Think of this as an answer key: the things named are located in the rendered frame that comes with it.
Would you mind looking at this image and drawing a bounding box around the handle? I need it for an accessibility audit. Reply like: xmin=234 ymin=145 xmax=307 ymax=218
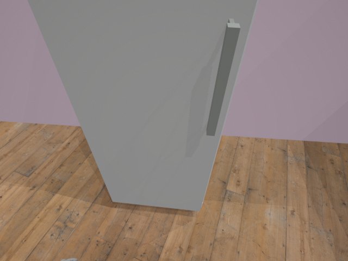
xmin=207 ymin=18 xmax=240 ymax=136

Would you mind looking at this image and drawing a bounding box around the fridge door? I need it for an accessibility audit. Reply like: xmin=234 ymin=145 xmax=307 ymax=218
xmin=28 ymin=0 xmax=257 ymax=212

